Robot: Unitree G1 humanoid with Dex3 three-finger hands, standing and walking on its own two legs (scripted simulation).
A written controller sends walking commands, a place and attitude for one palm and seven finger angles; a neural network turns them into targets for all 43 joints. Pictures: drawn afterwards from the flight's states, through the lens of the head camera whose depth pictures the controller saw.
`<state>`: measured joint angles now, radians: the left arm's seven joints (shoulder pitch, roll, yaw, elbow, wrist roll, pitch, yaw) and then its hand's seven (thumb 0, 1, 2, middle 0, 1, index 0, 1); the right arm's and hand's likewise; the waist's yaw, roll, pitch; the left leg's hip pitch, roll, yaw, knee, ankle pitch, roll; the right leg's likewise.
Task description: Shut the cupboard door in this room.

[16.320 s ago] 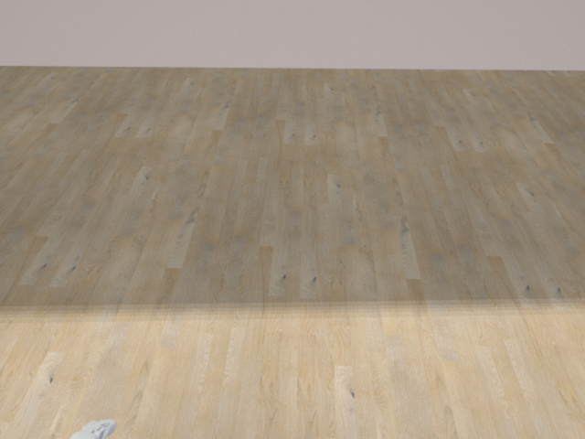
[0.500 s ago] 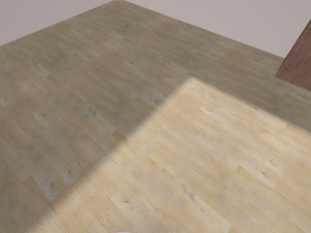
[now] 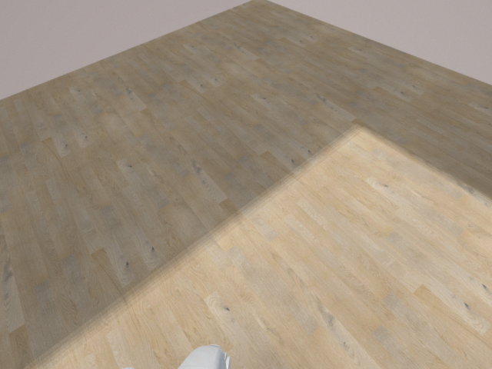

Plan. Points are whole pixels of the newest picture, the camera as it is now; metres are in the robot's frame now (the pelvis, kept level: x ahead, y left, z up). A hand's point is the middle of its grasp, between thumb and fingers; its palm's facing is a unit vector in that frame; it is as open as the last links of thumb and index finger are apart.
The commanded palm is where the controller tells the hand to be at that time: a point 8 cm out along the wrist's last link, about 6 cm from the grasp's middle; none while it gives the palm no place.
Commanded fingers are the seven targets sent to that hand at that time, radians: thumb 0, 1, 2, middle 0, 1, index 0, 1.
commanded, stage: turn or walk to find it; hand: left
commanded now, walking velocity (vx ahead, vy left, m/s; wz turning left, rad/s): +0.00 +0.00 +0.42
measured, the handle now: out of the picture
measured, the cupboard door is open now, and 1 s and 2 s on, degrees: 100 100 100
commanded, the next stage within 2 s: stand and wait in 1.80 s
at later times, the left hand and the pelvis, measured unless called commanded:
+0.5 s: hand out of the picture -0.02 +0.25 -0.17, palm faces +0.25 -0.93 -0.25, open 7.4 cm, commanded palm none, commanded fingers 0.00 0.90 0.90 -0.20 -0.30 -0.20 -0.30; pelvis -0.01 +0.02 +0.01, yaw +12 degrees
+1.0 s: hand out of the picture -0.05 +0.16 -0.15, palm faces +0.44 -0.86 -0.25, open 7.4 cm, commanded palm none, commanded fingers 0.00 0.90 0.90 -0.20 -0.30 -0.20 -0.30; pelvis -0.02 -0.04 +0.00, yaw +26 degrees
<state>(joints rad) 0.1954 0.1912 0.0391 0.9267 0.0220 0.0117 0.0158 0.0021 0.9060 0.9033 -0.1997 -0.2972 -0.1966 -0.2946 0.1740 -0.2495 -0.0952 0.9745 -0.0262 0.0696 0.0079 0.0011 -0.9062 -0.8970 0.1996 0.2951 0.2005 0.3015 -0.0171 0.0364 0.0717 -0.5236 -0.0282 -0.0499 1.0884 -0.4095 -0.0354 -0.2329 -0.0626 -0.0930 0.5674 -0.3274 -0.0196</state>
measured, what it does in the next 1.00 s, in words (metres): steps on the spot, turning left: left foot, then right foot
